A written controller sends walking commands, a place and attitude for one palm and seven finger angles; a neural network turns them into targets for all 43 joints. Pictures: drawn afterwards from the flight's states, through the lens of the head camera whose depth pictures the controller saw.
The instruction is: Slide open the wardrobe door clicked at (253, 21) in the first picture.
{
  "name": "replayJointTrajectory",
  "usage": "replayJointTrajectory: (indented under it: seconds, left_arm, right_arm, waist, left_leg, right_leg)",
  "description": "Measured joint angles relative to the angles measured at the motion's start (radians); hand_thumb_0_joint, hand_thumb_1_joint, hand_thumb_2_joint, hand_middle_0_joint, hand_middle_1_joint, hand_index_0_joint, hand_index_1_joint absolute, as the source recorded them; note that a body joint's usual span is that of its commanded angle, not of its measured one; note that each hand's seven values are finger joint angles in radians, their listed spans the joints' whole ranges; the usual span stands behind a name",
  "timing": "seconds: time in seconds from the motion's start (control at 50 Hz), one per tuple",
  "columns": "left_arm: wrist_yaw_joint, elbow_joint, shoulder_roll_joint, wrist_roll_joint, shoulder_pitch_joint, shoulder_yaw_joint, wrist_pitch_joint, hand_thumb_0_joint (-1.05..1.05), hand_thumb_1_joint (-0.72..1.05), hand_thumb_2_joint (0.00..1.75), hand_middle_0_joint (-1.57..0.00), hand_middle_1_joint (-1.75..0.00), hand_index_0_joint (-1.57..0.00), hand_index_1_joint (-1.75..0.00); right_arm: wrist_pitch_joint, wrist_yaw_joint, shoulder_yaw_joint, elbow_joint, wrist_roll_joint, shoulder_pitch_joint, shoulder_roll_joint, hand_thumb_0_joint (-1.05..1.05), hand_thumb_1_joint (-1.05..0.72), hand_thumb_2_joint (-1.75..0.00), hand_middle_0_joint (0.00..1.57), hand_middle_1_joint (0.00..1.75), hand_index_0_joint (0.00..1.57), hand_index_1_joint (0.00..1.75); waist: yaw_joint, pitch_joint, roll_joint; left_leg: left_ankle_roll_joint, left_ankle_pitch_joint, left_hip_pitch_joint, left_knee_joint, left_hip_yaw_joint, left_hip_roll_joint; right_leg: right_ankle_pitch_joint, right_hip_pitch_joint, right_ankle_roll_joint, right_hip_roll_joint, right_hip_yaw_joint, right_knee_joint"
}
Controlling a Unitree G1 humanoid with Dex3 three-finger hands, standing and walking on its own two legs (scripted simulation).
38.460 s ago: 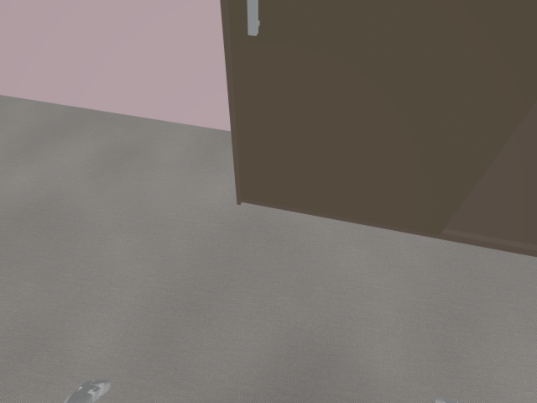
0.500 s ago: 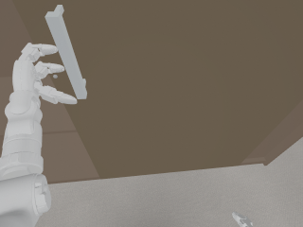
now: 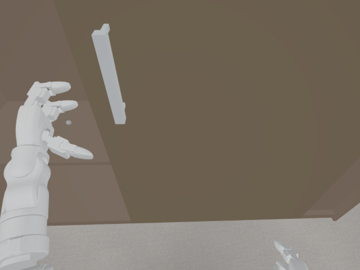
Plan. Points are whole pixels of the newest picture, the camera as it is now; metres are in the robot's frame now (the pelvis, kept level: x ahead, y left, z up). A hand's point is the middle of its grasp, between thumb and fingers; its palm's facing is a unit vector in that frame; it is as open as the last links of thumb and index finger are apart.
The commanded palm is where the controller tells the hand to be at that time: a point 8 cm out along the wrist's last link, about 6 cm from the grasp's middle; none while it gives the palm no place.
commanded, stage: slip the hand off the handle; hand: left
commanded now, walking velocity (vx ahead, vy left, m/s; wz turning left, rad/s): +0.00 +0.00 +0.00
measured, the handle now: (113, 78) +0.47 +0.20 +0.20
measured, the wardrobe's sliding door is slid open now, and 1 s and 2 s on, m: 0.69 0.69 0.69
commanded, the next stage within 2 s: draw the hand back to the body in 0.24 s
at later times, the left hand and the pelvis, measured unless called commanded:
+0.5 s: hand (65, 142) +0.29 +0.24 +0.18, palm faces +0.13 -0.99 -0.03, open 14.7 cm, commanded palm +0.25 +0.29 +0.18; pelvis +0.00 -0.02 +0.00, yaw +2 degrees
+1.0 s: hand (31, 176) +0.21 +0.26 +0.18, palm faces +0.42 -0.88 -0.21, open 14.0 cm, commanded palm +0.16 +0.29 +0.18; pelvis -0.02 -0.02 +0.00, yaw +2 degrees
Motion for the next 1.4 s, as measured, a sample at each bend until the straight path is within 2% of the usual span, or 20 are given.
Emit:
replayJointTrajectory:
  seconds: [0.18, 0.38, 0.4, 0.46, 0.52, 0.58, 0.68, 0.8, 0.88, 0.92, 0.98, 1.06, 1.16, 1.24, 1.4]
  left_arm:
    - [0.001, -0.117, -0.022, -0.019, 0.084, -0.039, 0.083, -0.01, -0.55, 0.20, -0.25, -1.15, -0.25, -1.16]
    - [0.017, -0.201, -0.037, -0.019, 0.142, -0.052, 0.092, -0.01, -0.55, 0.20, -0.26, -1.15, -0.25, -1.16]
    - [-0.005, -0.188, -0.031, -0.039, 0.134, -0.044, 0.105, -0.01, -0.55, 0.20, -0.25, -1.15, -0.25, -1.16]
    - [-0.111, -0.139, 0.007, -0.095, 0.106, -0.021, 0.212, -0.01, -0.55, 0.20, -0.25, -1.15, -0.25, -1.16]
    - [-0.182, -0.123, 0.049, -0.124, 0.110, 0.005, 0.295, -0.01, -0.55, 0.20, -0.25, -1.15, -0.25, -1.15]
    - [-0.196, -0.162, 0.059, -0.147, 0.152, 0.038, 0.303, -0.01, -0.55, 0.20, -0.25, -1.15, -0.25, -1.15]
    - [-0.197, -0.271, 0.029, -0.180, 0.267, 0.075, 0.278, -0.01, -0.55, 0.20, -0.25, -1.15, -0.25, -1.15]
    - [-0.180, -0.351, -0.001, -0.167, 0.363, 0.063, 0.310, -0.01, -0.55, 0.20, -0.25, -1.15, -0.25, -1.15]
    - [-0.165, -0.401, -0.010, -0.158, 0.381, 0.054, 0.282, -0.01, -0.52, 0.22, -0.25, -1.13, -0.25, -1.14]
    - [-0.072, -0.436, 0.002, -0.091, 0.393, 0.030, 0.225, -0.01, -0.48, 0.24, -0.25, -1.11, -0.25, -1.12]
    - [0.070, -0.463, -0.002, -0.023, 0.414, 0.013, 0.132, -0.01, -0.41, 0.27, -0.25, -1.07, -0.25, -1.07]
    - [0.169, -0.491, -0.028, 0.028, 0.483, -0.010, 0.054, -0.01, -0.29, 0.33, -0.24, -1.00, -0.24, -1.01]
    - [0.218, -0.515, -0.049, 0.068, 0.566, -0.045, 0.016, -0.01, -0.13, 0.41, -0.24, -0.91, -0.24, -0.91]
    - [0.239, -0.535, -0.047, 0.091, 0.589, -0.046, -0.004, -0.01, 0.01, 0.48, -0.24, -0.82, -0.24, -0.83]
    - [0.237, -0.584, -0.044, 0.103, 0.644, -0.041, -0.027, 0.00, 0.30, 0.61, -0.23, -0.66, -0.23, -0.66]
  right_arm:
    - [-0.020, -0.012, 0.021, -0.019, 0.007, -0.064, 0.012, 0.01, -0.90, -0.90, 0.21, 0.29, 0.20, 0.30]
    - [-0.033, -0.023, 0.041, 0.004, 0.000, -0.072, 0.023, 0.01, -0.90, -0.90, 0.21, 0.30, 0.20, 0.30]
    - [-0.033, -0.027, 0.045, 0.011, 0.004, -0.071, 0.021, 0.01, -0.90, -0.90, 0.21, 0.30, 0.20, 0.30]
    - [-0.028, -0.048, 0.058, 0.021, 0.022, -0.061, 0.012, 0.01, -0.90, -0.90, 0.21, 0.30, 0.20, 0.30]
    - [-0.034, -0.055, 0.059, 0.014, 0.030, -0.053, 0.002, 0.01, -0.90, -0.90, 0.21, 0.30, 0.20, 0.30]
    - [-0.049, -0.042, 0.047, -0.004, 0.031, -0.044, -0.008, 0.01, -0.90, -0.90, 0.21, 0.30, 0.20, 0.30]
    - [-0.062, -0.016, 0.029, -0.024, 0.031, -0.036, -0.019, 0.01, -0.90, -0.90, 0.21, 0.30, 0.20, 0.30]
    - [-0.067, -0.022, 0.021, -0.025, 0.031, -0.045, -0.024, 0.01, -0.90, -0.90, 0.21, 0.29, 0.20, 0.30]
    - [-0.088, -0.037, 0.028, -0.018, 0.026, -0.055, -0.017, 0.01, -0.90, -0.90, 0.21, 0.29, 0.20, 0.30]
    - [-0.101, -0.032, 0.027, -0.007, 0.000, -0.067, -0.009, 0.01, -0.90, -0.90, 0.21, 0.29, 0.20, 0.30]
    - [-0.103, -0.017, 0.025, 0.006, -0.022, -0.089, 0.002, 0.01, -0.90, -0.90, 0.21, 0.29, 0.20, 0.30]
    - [-0.084, -0.005, 0.020, 0.017, -0.035, -0.094, 0.015, 0.01, -0.90, -0.90, 0.21, 0.30, 0.20, 0.30]
    - [-0.057, -0.006, 0.015, 0.051, -0.043, -0.067, 0.027, 0.01, -0.90, -0.90, 0.21, 0.30, 0.20, 0.30]
    - [-0.048, -0.009, 0.010, 0.073, -0.048, -0.051, 0.030, 0.01, -0.90, -0.90, 0.21, 0.30, 0.20, 0.30]
    - [-0.032, 0.004, -0.004, 0.059, -0.052, -0.064, 0.026, 0.01, -0.90, -0.90, 0.21, 0.30, 0.20, 0.30]
  waist:
    - [0.030, -0.002, 0.012]
    - [0.039, 0.018, 0.012]
    - [0.037, 0.021, 0.013]
    - [0.031, 0.024, 0.019]
    - [0.020, 0.015, 0.027]
    - [0.014, 0.008, 0.034]
    - [0.021, -0.009, 0.036]
    - [0.043, 0.002, 0.032]
    - [0.054, 0.018, 0.029]
    - [0.052, 0.026, 0.032]
    - [0.044, 0.047, 0.033]
    - [0.043, 0.073, 0.035]
    - [0.047, 0.076, 0.034]
    - [0.048, 0.074, 0.032]
    - [0.036, 0.072, 0.034]
  left_leg:
    - [-0.004, 0.009, 0.033, -0.011, -0.019, -0.007]
    - [-0.015, 0.017, 0.052, -0.019, -0.032, -0.002]
    - [-0.017, 0.019, 0.058, -0.022, -0.034, -0.001]
    - [-0.019, 0.026, 0.085, -0.042, -0.037, 0.002]
    - [-0.022, 0.029, 0.103, -0.055, -0.033, 0.005]
    - [-0.024, 0.028, 0.111, -0.059, -0.025, 0.009]
    - [-0.027, 0.023, 0.113, -0.055, -0.018, 0.012]
    - [-0.028, 0.020, 0.113, -0.036, -0.030, 0.013]
    - [-0.030, 0.025, 0.118, -0.032, -0.042, 0.013]
    - [-0.031, 0.030, 0.118, -0.034, -0.049, 0.016]
    - [-0.031, 0.046, 0.114, -0.049, -0.052, 0.014]
    - [-0.025, 0.066, 0.126, -0.083, -0.039, 0.008]
    - [-0.017, 0.075, 0.155, -0.118, -0.031, -0.002]
    - [-0.012, 0.072, 0.183, -0.134, -0.027, -0.007]
    - [-0.003, 0.068, 0.220, -0.164, -0.011, -0.018]
  right_leg:
    - [0.000, 0.040, -0.003, -0.006, -0.019, -0.008]
    - [0.001, 0.060, -0.014, -0.001, -0.031, -0.011]
    - [0.002, 0.065, -0.016, 0.000, -0.033, -0.014]
    - [0.008, 0.094, -0.020, 0.004, -0.036, -0.036]
    - [0.012, 0.108, -0.022, 0.008, -0.031, -0.047]
    - [0.012, 0.112, -0.023, 0.012, -0.024, -0.047]
    - [0.005, 0.107, -0.024, 0.014, -0.016, -0.034]
    - [0.002, 0.116, -0.026, 0.015, -0.029, -0.026]
    - [0.009, 0.129, -0.029, 0.015, -0.041, -0.032]
    - [0.018, 0.137, -0.029, 0.018, -0.047, -0.046]
    - [0.036, 0.137, -0.028, 0.018, -0.050, -0.067]
    - [0.052, 0.138, -0.023, 0.012, -0.037, -0.085]
    - [0.057, 0.160, -0.015, 0.004, -0.028, -0.108]
    - [0.054, 0.187, -0.009, -0.001, -0.024, -0.123]
    - [0.048, 0.211, 0.002, -0.010, -0.007, -0.135]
